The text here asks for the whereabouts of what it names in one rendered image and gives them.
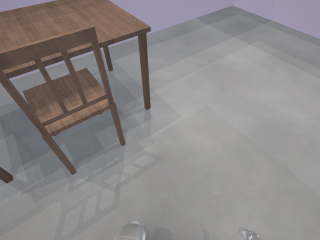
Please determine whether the table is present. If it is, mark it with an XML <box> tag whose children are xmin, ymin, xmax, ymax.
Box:
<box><xmin>0</xmin><ymin>0</ymin><xmax>151</xmax><ymax>183</ymax></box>

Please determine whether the right robot hand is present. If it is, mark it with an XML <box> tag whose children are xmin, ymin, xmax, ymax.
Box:
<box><xmin>238</xmin><ymin>227</ymin><xmax>263</xmax><ymax>240</ymax></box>

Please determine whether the chair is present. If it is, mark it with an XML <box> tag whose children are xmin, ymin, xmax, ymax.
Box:
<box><xmin>0</xmin><ymin>25</ymin><xmax>126</xmax><ymax>175</ymax></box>

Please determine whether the left robot thigh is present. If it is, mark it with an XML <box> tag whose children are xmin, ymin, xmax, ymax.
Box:
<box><xmin>113</xmin><ymin>223</ymin><xmax>146</xmax><ymax>240</ymax></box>

